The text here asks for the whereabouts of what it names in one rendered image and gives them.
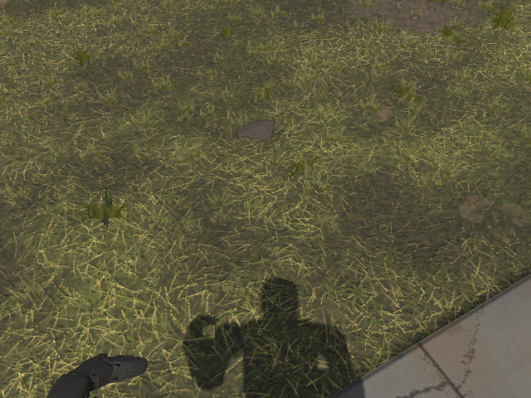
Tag left robot hand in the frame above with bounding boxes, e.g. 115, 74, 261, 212
46, 353, 148, 398

